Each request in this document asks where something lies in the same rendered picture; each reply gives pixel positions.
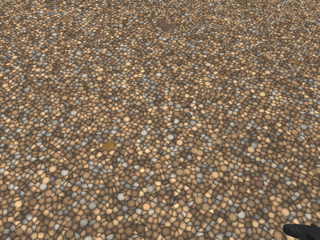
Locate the right robot hand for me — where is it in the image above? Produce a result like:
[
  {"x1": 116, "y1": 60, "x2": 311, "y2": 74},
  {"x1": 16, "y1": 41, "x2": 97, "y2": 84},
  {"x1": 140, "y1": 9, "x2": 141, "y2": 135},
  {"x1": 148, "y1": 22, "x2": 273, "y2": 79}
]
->
[{"x1": 283, "y1": 224, "x2": 320, "y2": 240}]

